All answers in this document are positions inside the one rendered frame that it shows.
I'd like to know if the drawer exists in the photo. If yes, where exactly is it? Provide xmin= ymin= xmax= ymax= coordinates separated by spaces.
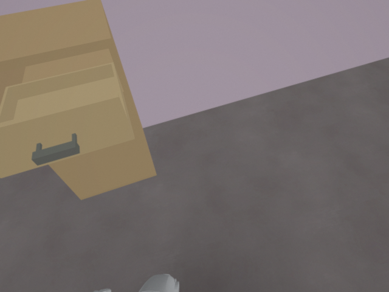
xmin=0 ymin=62 xmax=135 ymax=178

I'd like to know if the handle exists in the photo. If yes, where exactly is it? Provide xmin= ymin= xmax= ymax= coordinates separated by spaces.
xmin=32 ymin=133 xmax=80 ymax=165

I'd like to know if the cabinet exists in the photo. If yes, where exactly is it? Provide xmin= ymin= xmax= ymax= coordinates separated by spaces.
xmin=0 ymin=0 xmax=157 ymax=200

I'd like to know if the robot left thigh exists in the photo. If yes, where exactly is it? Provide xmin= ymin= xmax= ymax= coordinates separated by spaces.
xmin=139 ymin=274 xmax=179 ymax=292

